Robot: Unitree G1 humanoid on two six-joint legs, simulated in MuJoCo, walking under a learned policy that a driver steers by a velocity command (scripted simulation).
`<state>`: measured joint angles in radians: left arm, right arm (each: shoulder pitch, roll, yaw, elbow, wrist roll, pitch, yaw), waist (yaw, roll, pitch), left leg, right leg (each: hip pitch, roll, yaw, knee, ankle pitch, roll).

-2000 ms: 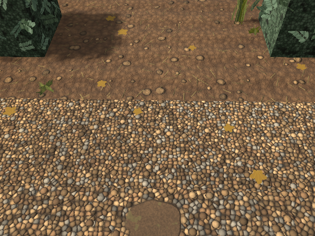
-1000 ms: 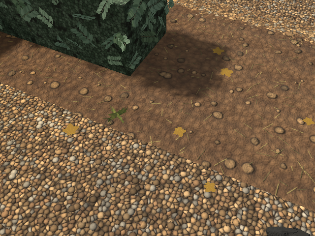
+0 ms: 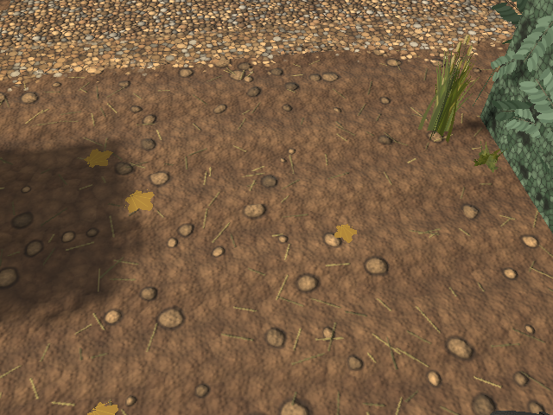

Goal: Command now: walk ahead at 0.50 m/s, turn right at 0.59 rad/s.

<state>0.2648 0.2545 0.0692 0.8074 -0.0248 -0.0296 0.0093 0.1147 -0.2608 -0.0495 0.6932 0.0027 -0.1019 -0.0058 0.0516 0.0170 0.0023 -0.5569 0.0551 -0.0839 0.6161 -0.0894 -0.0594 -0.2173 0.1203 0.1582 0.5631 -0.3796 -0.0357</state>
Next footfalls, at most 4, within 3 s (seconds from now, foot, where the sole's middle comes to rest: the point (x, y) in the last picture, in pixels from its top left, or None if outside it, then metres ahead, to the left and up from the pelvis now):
0.02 left None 0.17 0.14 -0.76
0.42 right None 0.22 -0.12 -0.76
0.76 left None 0.19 0.14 -0.76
1.34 right None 0.25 -0.06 -0.76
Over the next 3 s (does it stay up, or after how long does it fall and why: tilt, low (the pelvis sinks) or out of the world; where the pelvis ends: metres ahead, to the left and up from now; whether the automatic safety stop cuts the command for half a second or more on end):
stays up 0.71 0.25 0.00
